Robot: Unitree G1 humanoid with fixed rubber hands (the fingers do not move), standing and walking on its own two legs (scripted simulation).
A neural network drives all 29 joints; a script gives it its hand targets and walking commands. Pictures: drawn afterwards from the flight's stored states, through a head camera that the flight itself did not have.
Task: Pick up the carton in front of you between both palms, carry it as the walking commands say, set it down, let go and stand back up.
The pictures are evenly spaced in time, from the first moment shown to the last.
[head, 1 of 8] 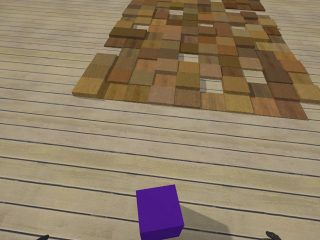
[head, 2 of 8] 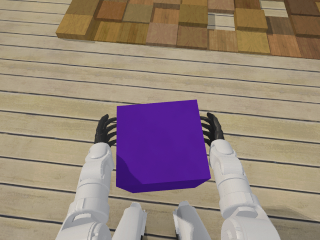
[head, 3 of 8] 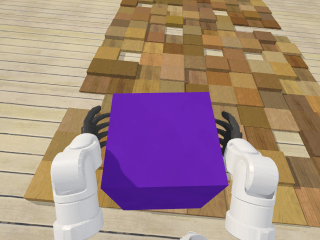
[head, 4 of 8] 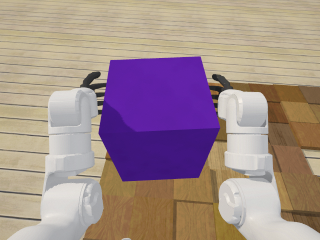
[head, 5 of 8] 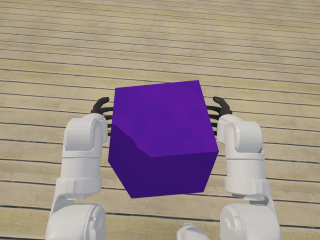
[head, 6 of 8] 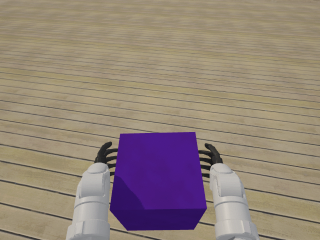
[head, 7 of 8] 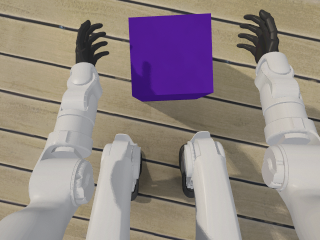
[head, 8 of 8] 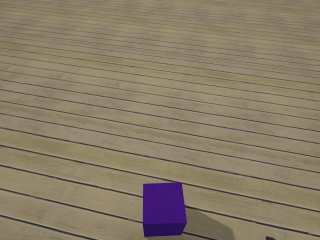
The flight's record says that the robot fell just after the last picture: no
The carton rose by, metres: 0.78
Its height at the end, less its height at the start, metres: +0.00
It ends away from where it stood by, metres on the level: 6.59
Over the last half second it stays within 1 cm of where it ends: yes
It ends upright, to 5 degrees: yes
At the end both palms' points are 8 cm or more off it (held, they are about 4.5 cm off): yes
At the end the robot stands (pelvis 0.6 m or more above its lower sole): yes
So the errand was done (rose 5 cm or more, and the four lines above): yes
